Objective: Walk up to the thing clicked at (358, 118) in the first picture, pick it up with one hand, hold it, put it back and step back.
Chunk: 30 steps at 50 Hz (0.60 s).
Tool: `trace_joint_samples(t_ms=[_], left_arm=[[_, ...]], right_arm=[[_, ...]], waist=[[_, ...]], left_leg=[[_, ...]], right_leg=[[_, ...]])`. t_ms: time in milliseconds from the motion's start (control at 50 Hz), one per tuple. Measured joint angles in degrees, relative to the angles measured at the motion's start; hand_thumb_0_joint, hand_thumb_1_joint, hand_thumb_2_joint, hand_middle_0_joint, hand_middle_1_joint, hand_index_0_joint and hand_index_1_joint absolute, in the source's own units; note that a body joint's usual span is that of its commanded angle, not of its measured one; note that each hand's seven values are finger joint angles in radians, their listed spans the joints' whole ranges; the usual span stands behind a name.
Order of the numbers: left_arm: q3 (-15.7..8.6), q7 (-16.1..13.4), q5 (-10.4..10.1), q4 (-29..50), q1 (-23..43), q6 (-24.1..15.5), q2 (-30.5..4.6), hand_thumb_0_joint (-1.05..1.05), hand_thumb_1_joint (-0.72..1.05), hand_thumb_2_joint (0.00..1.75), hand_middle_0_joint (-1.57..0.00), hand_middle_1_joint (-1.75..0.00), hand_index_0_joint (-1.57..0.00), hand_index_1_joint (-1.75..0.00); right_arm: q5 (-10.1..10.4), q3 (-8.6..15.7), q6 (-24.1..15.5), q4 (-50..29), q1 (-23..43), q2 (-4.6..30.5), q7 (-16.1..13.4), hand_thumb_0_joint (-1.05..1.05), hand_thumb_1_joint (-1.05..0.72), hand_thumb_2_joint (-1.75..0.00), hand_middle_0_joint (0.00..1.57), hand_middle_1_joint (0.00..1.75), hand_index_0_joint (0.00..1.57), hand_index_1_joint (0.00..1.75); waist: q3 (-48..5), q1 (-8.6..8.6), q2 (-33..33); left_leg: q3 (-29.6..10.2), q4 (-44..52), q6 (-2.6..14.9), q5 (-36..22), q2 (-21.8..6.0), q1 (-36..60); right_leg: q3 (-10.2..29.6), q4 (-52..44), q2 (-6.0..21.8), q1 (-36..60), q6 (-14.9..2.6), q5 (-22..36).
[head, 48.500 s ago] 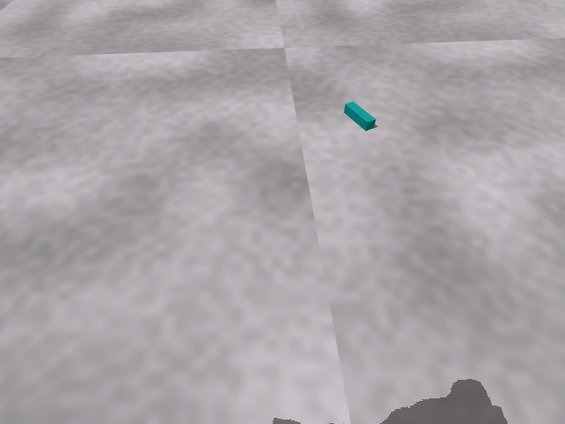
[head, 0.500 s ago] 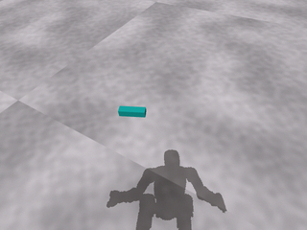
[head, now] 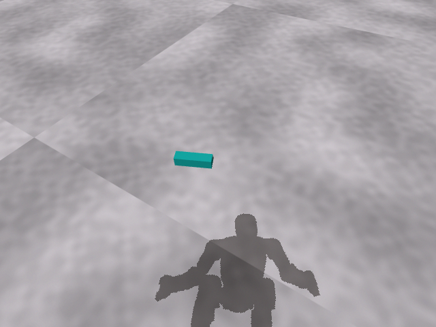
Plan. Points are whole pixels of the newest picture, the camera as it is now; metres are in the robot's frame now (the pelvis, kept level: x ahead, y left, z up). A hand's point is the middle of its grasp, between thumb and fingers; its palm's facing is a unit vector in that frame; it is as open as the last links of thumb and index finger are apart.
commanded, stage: step back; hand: left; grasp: from above
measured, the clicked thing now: (193, 159) +1.11 +0.19 -0.73
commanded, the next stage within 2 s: stand in 0.36 s
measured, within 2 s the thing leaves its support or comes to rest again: neither
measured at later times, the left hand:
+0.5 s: hand out of the picture +0.12 +0.26 -0.14, palm faces -0.04 -0.94 -0.35, open 7.4 cm
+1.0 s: hand out of the picture +0.09 +0.26 -0.14, palm faces -0.07 -0.94 -0.33, open 7.4 cm
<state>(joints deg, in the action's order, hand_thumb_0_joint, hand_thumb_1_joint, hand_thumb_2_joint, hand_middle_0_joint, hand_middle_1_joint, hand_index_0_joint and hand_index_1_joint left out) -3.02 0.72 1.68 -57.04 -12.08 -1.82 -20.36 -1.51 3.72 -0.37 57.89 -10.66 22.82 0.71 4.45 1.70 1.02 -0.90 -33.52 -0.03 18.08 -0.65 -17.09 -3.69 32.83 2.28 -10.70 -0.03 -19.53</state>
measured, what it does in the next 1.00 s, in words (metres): stands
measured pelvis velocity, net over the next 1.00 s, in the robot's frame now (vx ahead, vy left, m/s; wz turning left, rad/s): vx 0.01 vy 0.01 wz -0.04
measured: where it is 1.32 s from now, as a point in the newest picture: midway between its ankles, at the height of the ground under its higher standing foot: outside the picture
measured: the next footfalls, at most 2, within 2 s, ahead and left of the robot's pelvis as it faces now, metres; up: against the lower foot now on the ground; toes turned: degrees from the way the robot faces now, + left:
none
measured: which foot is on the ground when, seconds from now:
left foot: down 0.00-1.00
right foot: down 0.00-1.00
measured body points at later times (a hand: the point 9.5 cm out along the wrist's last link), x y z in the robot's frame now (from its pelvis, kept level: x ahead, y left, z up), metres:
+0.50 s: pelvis +0.02 +0.01 +0.01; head +0.04 +0.01 +0.46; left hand +0.12 +0.31 -0.11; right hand +0.14 -0.28 -0.11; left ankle +0.05 +0.13 -0.73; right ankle -0.02 -0.12 -0.73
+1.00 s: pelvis +0.01 +0.01 +0.02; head +0.03 +0.01 +0.47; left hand +0.10 +0.31 -0.12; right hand +0.06 -0.29 -0.12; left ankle +0.05 +0.13 -0.73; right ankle -0.02 -0.12 -0.73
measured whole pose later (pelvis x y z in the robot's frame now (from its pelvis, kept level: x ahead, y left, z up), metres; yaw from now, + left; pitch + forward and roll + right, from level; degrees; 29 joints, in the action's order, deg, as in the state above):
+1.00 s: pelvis +0.01 +0.01 +0.02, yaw -2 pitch -2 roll +0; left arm -0.3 0.6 0.7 -65.5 -6.4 -0.6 -20.1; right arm -0.4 0.8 -0.5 67.0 -5.6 19.7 0.6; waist 3.3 -0.5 -0.3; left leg 1.9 -17.9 -0.4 6.9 -1.1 -9.2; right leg -0.1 17.9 1.3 -4.1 1.2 -11.9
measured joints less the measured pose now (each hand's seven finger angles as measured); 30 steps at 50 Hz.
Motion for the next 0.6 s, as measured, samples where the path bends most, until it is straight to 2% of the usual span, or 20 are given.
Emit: trace_joint_samples(t_ms=[20,40,120,180,260,400,600], left_arm=[[0.1,-0.1,-0.2,0.0,0.3,0.3,-0.3,0.01,0.9,0.9,-0.21,-0.3,-0.21,-0.3],[0.2,-0.2,-0.4,0.0,0.6,0.6,-0.6,0.01,0.9,0.9,-0.21,-0.3,-0.21,-0.3],[0.5,-0.5,-1.2,-1.1,2.0,1.7,-1.5,0.01,0.9,0.9,-0.21,-0.3,-0.2,-0.3],[0.8,-0.6,-1.2,-2.2,2.9,1.1,-1.5,0.01,0.91,0.9,-0.21,-0.3,-0.2,-0.3],[1.1,-0.5,-1.1,-3.1,3.8,0.5,-1.3,0.01,0.91,0.9,-0.21,-0.3,-0.2,-0.3],[1.7,-0.7,-1.1,-4.6,6.1,0.6,-0.7,0.01,0.91,0.9,-0.21,-0.3,-0.2,-0.3],[2.7,-0.4,-1.2,-6.7,8.0,0.8,0.4,0.01,0.91,0.9,-0.21,-0.3,-0.2,-0.3]], right_arm=[[0.0,0.1,-0.1,0.2,0.6,-0.2,-0.1,0.01,-0.91,-0.9,0.2,0.29,0.2,0.3],[-0.2,0.1,-0.3,0.4,1.2,-0.6,-0.3,0.01,-0.91,-0.9,0.2,0.29,0.2,0.3],[0.2,-0.8,-0.6,0.5,3.1,-2.4,-0.2,0.01,-0.91,-0.9,0.2,0.29,0.2,0.3],[0.5,-1.6,-0.1,1.1,4.8,-3.4,-0.2,0.01,-0.91,-0.9,0.21,0.29,0.2,0.3],[0.8,-2.2,0.0,1.9,7.0,-4.4,-0.2,0.01,-0.91,-0.9,0.21,0.3,0.21,0.3],[1.2,-2.4,-0.3,3.6,9.5,-4.3,-0.2,0.0,-0.91,-0.9,0.21,0.3,0.21,0.3],[1.4,-2.7,-0.2,6.5,8.8,-3.4,-0.1,0.0,-0.91,-0.9,0.21,0.3,0.21,0.3]], waist=[[0.5,-0.05,-0.4],[0.9,0.1,-1.3],[0.7,0.14,-2.5],[0.4,-0.01,-2.0],[-0.1,-0.24,-1.7],[-0.3,-0.48,-1.1],[-0.5,-1.49,-1.2]], left_leg=[[0.3,1.7,-0.05,-5.2,0.3,0.7],[0.9,1.7,-0.08,-6.3,0.8,0.9],[1.8,0.1,0.3,-3.6,0.5,0.6],[1.6,0.3,-0.03,-3.2,-0.5,1.1],[2.0,2.4,-0.23,-3.8,-0.9,2.4],[2.6,6.2,-0.11,-5.4,-0.6,4.7],[2.6,13.1,-0.25,-9.3,-0.3,7.9]], right_leg=[[0.1,1.3,0.5,-0.3,0.38,-0.9],[0.6,2.5,1.1,-0.6,0.71,-1.6],[2.7,2.8,0.1,-1.0,-0.52,-3.3],[2.7,-0.5,-1.0,0.8,0.63,-0.1],[3.0,-3.3,-1.3,2.2,0.94,0.7],[3.5,-6.7,-1.0,4.1,1.2,2.3],[3.4,-13.2,-0.8,7.1,1.36,6.1]])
